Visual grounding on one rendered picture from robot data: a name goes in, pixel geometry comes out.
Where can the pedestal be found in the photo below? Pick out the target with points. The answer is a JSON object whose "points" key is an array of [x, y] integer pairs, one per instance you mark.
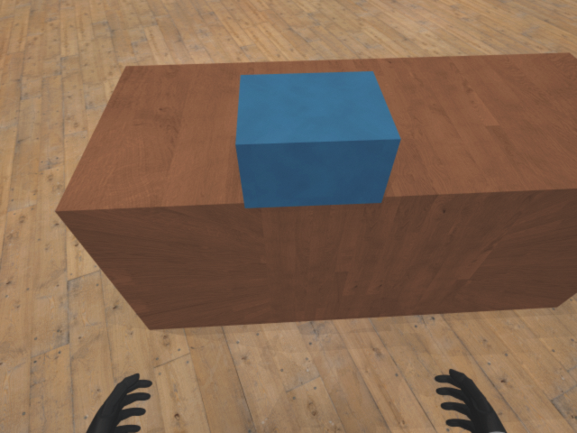
{"points": [[479, 213]]}

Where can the right robot hand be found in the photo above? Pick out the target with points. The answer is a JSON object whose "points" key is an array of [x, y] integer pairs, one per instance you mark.
{"points": [[483, 418]]}

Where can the left robot hand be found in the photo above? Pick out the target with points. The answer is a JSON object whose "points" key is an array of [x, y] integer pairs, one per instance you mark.
{"points": [[110, 413]]}

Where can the carton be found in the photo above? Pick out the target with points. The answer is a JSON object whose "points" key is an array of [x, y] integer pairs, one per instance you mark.
{"points": [[314, 139]]}

